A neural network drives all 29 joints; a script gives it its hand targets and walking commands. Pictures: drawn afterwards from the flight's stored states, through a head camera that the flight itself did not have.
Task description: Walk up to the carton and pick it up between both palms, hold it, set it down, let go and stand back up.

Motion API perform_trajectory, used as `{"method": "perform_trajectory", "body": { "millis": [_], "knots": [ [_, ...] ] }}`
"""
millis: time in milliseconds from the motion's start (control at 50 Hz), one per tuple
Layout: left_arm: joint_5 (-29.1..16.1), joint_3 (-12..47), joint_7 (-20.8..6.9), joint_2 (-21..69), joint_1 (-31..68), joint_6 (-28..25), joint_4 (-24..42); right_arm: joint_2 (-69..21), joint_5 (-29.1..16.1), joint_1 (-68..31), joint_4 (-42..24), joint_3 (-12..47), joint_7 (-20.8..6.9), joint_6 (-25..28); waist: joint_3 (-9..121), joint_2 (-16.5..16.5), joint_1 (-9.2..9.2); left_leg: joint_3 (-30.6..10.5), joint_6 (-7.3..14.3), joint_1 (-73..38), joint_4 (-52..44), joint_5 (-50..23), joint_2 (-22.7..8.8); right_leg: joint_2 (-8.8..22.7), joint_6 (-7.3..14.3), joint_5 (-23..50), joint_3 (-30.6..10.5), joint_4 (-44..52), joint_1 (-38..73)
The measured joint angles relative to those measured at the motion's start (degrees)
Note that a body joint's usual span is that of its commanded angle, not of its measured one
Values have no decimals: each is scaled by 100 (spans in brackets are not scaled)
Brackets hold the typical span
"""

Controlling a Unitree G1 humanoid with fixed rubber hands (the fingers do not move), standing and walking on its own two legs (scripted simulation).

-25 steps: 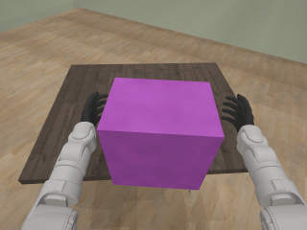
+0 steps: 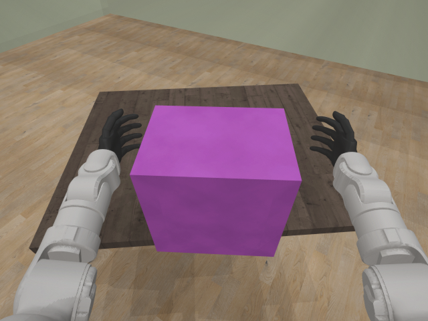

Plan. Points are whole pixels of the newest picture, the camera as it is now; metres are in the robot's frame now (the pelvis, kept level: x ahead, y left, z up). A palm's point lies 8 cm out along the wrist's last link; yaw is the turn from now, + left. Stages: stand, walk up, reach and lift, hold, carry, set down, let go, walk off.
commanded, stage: set down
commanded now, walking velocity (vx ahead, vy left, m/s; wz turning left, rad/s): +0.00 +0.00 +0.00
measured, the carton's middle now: (216, 184) +0.38 +0.01 +0.05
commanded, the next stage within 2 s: none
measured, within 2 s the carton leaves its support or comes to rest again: neither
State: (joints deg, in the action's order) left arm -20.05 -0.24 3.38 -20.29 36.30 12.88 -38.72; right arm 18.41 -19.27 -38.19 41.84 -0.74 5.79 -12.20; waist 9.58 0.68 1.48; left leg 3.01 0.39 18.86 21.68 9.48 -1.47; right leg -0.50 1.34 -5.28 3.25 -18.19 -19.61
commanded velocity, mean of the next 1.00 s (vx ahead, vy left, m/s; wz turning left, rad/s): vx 0.00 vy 0.00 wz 0.00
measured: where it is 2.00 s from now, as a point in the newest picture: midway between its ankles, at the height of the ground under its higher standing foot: outside the picture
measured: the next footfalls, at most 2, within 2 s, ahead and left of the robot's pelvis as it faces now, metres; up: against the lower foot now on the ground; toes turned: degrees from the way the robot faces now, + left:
none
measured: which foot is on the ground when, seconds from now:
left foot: down 0.00-1.00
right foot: down 0.00-1.00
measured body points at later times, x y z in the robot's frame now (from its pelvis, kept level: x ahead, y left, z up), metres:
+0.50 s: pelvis +0.00 -0.01 +0.00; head -0.01 +0.01 +0.45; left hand +0.40 +0.22 +0.18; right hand +0.39 -0.25 +0.18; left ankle +0.01 +0.11 -0.75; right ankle +0.04 -0.11 -0.75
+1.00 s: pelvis +0.01 +0.00 +0.01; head +0.00 +0.01 +0.46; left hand +0.36 +0.22 +0.16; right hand +0.34 -0.25 +0.16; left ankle +0.01 +0.11 -0.75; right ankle +0.04 -0.11 -0.75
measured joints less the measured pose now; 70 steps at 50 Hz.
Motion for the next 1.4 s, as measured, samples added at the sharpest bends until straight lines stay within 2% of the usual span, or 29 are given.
{"method": "perform_trajectory", "body": {
  "millis": [100,200,400,720,1040,1400],
  "knots": [
    [125,-243,-69,-114,-155,893,914,59,14,80,-634,-224,61,-590,-171,-71,80,-58,-20,-333,-146,-43,-11,-21,29,45,57,192,376],
    [191,-413,-144,-247,-172,1529,1488,204,-43,26,-981,-387,3,-1034,-333,-140,153,-101,-30,-560,-223,-72,-4,-18,45,48,99,252,610],
    [109,-491,-134,-434,-112,2035,1912,415,-234,-9,-1315,-414,-189,-1432,-530,-206,175,-75,-36,-666,-229,-78,-8,-21,57,25,72,186,671],
    [124,-726,-246,-533,-548,2898,3201,602,-528,546,-2554,-335,-72,-1969,-717,-198,147,4,-39,-861,-352,-76,-28,-51,54,53,-11,308,835],
    [201,-795,-314,-354,-1939,2971,4488,563,-612,2045,-3900,-408,-116,-1924,-950,-225,36,121,-50,-1189,-490,-54,-67,-102,52,104,-133,498,1140],
    [136,-649,-299,-296,-3661,2190,5404,286,-422,3889,-5123,-481,-197,-1306,-1042,-220,-165,204,-38,-1297,-513,-37,-61,-99,21,124,-220,534,1226]
  ]
}}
